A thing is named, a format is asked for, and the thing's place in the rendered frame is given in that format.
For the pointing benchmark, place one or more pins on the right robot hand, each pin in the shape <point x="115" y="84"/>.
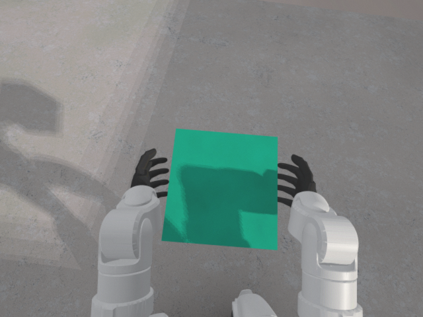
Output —
<point x="303" y="183"/>

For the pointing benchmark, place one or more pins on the left robot forearm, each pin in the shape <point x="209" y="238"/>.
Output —
<point x="125" y="256"/>

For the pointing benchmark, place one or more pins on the right robot forearm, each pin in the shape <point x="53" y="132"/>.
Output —
<point x="329" y="258"/>

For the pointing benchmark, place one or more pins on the right robot shin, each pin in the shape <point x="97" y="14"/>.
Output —
<point x="247" y="291"/>

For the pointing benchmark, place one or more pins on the carton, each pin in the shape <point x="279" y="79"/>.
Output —
<point x="223" y="190"/>

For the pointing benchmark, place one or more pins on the left robot hand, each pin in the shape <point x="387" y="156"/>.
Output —
<point x="142" y="174"/>

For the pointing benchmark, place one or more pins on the robot right thigh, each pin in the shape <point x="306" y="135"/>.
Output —
<point x="251" y="305"/>

